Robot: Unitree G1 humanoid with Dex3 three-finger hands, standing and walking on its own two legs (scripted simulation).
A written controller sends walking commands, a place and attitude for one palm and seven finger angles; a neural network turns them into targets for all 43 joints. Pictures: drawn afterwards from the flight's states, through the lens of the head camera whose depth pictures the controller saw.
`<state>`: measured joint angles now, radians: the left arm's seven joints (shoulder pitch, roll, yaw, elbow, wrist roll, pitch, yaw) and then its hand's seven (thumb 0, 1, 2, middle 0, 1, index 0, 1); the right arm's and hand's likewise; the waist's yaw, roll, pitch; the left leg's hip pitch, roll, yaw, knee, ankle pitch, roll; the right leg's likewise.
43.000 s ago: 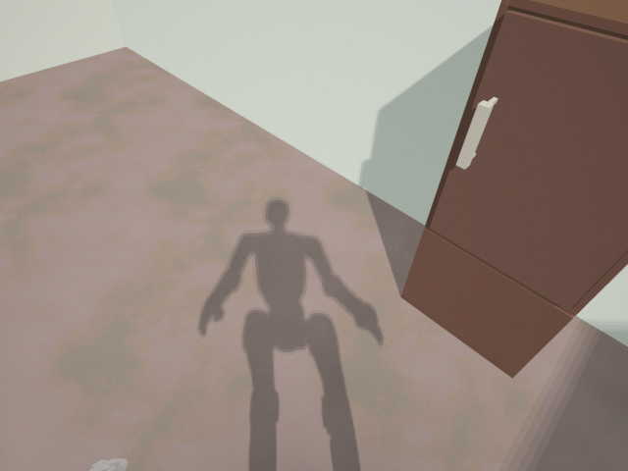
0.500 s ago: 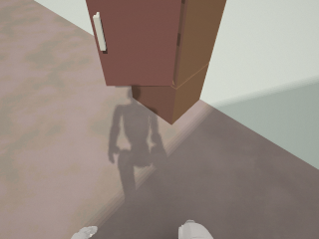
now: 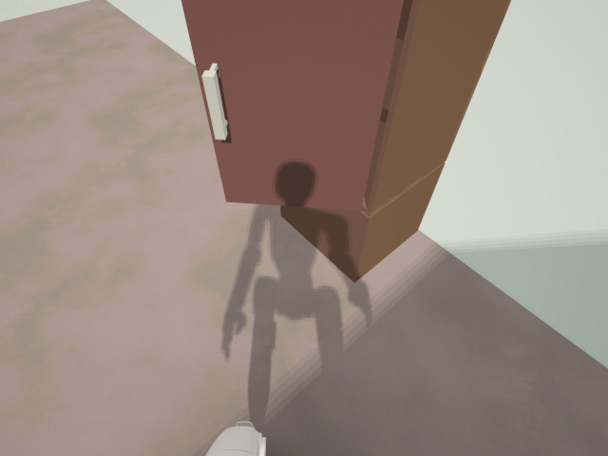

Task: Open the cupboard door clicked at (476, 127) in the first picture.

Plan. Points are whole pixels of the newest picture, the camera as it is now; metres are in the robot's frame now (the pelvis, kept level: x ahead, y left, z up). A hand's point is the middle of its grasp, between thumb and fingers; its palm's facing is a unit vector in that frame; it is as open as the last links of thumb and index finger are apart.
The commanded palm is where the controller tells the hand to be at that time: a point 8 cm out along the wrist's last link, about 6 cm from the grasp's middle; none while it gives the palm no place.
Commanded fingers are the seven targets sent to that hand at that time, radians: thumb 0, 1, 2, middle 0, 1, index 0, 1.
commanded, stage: take the last steps up to it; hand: left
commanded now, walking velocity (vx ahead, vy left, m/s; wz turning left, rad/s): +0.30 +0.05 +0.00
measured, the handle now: (217, 102) +0.79 +0.27 +0.01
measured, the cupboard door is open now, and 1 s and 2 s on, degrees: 44 44 44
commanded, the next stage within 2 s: come to a stop and stand still in 0.40 s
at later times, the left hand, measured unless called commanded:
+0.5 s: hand (183, 369) +0.26 +0.23 -0.17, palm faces -0.04 -0.97 -0.23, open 7.3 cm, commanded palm none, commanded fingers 0.00 0.90 0.90 -0.20 -0.30 -0.20 -0.30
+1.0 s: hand (181, 365) +0.28 +0.25 -0.19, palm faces +0.02 -0.98 -0.19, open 7.3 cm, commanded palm none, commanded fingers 0.00 0.90 0.90 -0.20 -0.30 -0.20 -0.30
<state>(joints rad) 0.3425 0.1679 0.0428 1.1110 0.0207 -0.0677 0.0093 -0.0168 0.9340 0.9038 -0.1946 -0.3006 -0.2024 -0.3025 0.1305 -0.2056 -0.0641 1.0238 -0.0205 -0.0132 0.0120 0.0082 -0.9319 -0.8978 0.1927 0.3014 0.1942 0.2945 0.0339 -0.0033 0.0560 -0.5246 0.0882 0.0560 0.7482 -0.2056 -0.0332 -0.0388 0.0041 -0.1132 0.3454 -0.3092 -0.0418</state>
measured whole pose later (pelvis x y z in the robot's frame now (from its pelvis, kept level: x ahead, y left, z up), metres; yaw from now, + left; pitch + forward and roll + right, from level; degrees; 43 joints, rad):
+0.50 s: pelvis +0.17 +0.04 +0.00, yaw -3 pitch +0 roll +1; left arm 0.15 0.21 0.06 1.02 0.03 -0.01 0.00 0.01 0.93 0.90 -0.19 -0.30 -0.20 -0.30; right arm 0.32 -0.18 -0.03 1.09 -0.03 -0.04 -0.02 -0.02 -0.93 -0.90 0.20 0.30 0.20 0.30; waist -0.01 -0.02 0.07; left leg -0.10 -0.01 0.17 0.39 -0.29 0.04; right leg -0.44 -0.09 -0.08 0.71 -0.25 0.00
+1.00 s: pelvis +0.20 +0.06 -0.01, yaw -3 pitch -2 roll +0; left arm 0.15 0.21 0.06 1.01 0.02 0.06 0.03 0.00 0.91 0.90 -0.20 -0.30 -0.21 -0.30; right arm 0.19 -0.15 -0.03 1.02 -0.02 0.03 -0.03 0.00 -0.91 -0.90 0.20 0.30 0.20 0.30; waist 0.01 -0.06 0.08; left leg -0.30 0.01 0.08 0.57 -0.25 0.05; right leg -0.36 -0.05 -0.04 0.79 -0.46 0.00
